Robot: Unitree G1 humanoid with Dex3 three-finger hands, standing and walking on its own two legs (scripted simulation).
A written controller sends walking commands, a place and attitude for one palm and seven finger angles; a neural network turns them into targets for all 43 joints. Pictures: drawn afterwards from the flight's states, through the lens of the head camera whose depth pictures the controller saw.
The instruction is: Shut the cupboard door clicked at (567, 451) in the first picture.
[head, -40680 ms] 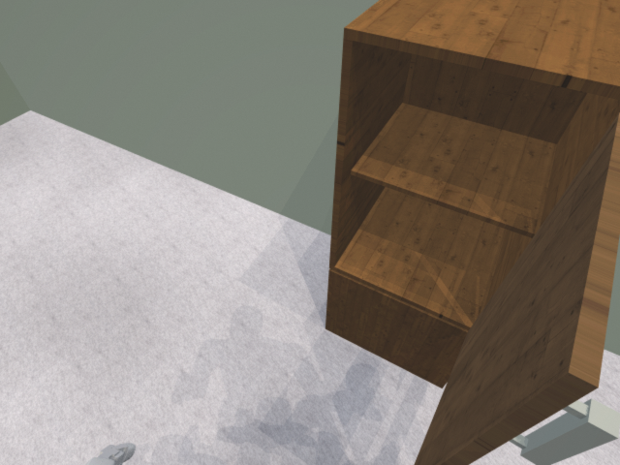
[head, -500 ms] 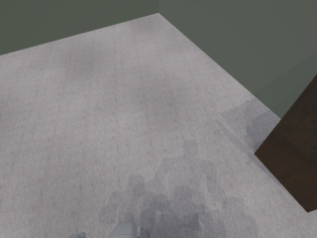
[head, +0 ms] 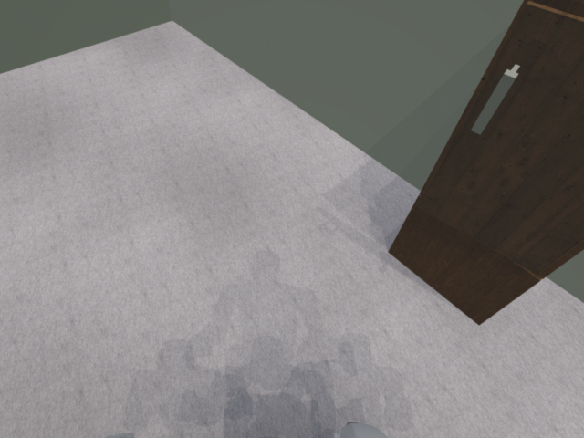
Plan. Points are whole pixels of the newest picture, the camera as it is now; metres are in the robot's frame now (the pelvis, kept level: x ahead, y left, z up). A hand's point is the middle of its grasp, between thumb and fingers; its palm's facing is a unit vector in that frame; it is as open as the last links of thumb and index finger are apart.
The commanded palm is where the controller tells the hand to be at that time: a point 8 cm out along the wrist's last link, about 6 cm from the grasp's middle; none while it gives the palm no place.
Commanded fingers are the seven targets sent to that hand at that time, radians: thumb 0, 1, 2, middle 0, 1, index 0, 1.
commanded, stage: turn to face it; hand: left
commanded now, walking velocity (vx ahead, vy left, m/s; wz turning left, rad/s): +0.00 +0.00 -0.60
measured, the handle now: (496, 99) +0.77 -0.37 +0.05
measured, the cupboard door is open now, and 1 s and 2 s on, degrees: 9 9 9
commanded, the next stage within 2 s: take the last steps up to it in 0.86 s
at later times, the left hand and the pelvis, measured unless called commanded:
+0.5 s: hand (188, 433) +0.14 +0.17 -0.18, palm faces -0.25 -0.95 -0.21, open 7.4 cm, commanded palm none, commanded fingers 0.00 0.90 0.90 -0.20 -0.30 -0.20 -0.30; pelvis +0.01 +0.00 -0.01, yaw -17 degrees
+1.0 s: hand (229, 410) +0.18 +0.11 -0.16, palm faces -0.48 -0.84 -0.26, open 7.4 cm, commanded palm none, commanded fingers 0.00 0.90 0.90 -0.20 -0.30 -0.20 -0.30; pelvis +0.00 -0.02 -0.01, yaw -30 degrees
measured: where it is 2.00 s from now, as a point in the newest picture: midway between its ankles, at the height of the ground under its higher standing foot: outside the picture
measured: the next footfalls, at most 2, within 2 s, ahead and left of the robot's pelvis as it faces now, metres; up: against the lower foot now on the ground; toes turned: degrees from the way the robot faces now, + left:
right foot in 0.14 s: +0.02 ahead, -0.15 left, +0.00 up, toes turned -9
left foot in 0.50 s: +0.10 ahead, +0.09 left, +0.00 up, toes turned -14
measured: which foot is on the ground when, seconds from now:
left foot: down 0.00-0.14, up 0.16-0.48, down 0.50-0.90, up 0.92-1.00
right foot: up 0.00-0.12, down 0.14-0.50, up 0.52-0.88, down 0.90-1.00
